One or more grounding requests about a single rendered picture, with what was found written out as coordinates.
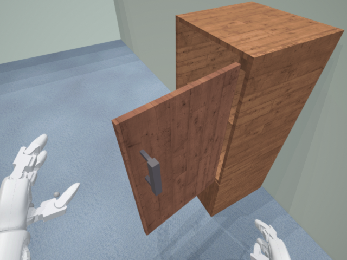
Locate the left robot forearm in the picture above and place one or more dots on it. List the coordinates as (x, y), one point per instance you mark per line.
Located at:
(13, 245)

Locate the handle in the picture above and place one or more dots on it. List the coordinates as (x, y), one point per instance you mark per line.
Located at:
(154, 172)

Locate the robot right hand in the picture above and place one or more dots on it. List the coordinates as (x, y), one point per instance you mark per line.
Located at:
(275, 249)

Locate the robot left hand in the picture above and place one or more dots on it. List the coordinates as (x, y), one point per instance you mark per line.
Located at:
(16, 195)

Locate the cupboard door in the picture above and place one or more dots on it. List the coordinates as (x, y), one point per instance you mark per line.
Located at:
(184, 131)

